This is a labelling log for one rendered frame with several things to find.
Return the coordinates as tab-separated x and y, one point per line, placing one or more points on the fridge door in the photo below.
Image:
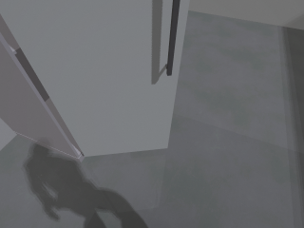
103	65

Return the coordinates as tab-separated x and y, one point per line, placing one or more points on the handle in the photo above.
172	36

